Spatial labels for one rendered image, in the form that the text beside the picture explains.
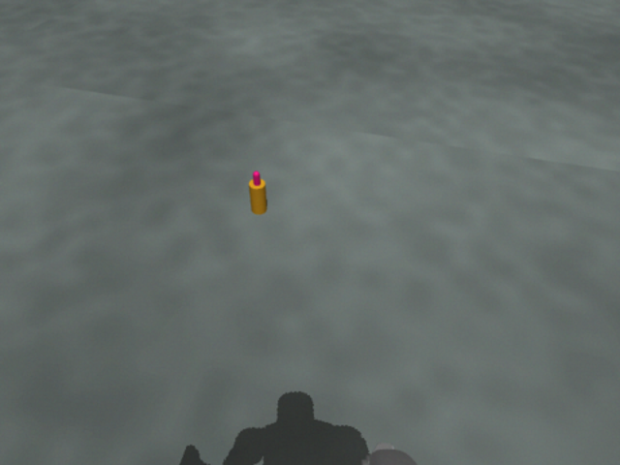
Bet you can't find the bottle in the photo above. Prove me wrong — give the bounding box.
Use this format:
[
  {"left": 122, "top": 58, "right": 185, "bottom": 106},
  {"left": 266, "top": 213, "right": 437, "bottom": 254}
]
[{"left": 249, "top": 171, "right": 266, "bottom": 215}]

